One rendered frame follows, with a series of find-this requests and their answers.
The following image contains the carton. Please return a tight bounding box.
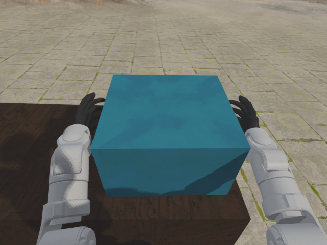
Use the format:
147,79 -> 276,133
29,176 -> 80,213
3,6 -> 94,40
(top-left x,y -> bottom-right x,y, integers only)
90,74 -> 251,197

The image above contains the robot left upper arm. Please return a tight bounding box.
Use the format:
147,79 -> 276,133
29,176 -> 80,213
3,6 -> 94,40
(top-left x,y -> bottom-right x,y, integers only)
39,226 -> 96,245

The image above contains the right robot hand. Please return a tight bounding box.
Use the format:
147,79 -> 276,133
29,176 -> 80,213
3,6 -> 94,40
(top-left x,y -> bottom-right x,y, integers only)
229,95 -> 259,133

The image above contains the left robot forearm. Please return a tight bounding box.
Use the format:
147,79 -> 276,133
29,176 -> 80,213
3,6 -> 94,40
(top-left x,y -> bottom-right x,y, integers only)
36,124 -> 91,245

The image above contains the pedestal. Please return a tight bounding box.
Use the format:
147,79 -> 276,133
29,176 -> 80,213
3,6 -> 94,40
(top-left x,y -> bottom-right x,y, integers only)
0,103 -> 251,245

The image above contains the left robot hand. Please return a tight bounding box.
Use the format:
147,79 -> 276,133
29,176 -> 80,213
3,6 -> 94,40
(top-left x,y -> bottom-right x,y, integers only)
73,92 -> 106,132

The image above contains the robot right upper arm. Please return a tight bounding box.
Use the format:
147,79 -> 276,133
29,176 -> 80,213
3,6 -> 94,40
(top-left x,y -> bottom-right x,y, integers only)
266,223 -> 327,245

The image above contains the right robot forearm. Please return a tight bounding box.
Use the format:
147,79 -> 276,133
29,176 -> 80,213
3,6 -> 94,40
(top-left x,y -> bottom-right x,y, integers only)
245,127 -> 327,238

